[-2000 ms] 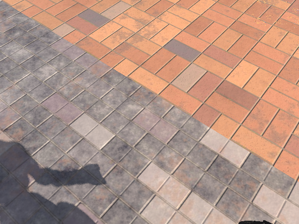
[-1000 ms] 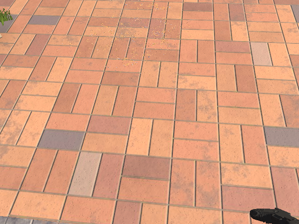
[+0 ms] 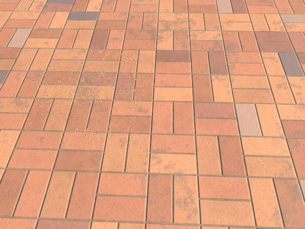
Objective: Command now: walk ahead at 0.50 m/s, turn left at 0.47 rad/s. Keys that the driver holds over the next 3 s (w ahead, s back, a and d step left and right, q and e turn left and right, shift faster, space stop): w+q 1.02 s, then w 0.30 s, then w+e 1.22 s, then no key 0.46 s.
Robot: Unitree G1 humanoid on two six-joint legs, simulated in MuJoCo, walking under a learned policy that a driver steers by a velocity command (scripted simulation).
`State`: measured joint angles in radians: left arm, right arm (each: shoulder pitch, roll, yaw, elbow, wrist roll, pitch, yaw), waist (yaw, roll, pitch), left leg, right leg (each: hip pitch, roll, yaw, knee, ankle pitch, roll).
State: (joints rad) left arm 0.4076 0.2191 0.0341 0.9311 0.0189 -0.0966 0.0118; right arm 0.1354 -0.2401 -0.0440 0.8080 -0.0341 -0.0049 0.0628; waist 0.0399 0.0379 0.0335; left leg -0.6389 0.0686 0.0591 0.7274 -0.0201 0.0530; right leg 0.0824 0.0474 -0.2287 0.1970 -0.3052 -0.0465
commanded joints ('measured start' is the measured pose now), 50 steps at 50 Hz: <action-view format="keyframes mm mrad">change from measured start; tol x32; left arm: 1 30 148 29 -23 3 -2 12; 27 -481 119 0 -320 10 43 -36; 33 11 328 60 -245 50 13 15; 50 -55 175 44 -149 -1 -3 -13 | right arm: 1 -114 -37 1 -104 -3 -16 6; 7 304 -285 -94 -8 -22 -26 -44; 34 343 -137 -39 -102 34 -55 -59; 50 -103 -71 -4 -199 0 0 22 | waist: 1 1 -102 67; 8 -170 98 -350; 50 -1 -127 35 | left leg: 1 15 -37 66 -88 -52 46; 6 589 -110 -10 -233 -227 192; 8 974 283 -836 -417 -183 408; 15 463 65 -322 -501 207 250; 31 519 0 -409 -173 370 92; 35 -16 -115 -187 538 -444 34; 50 -6 -3 -31 57 -11 -14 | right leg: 1 7 -300 34 26 721 -75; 5 14 -304 -13 482 1086 -56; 8 -778 -3 216 1298 -211 46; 26 -741 -89 237 466 261 96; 31 -276 -22 237 270 159 27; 34 154 -506 1033 71 -184 -159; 50 -158 -292 109 -45 375 -84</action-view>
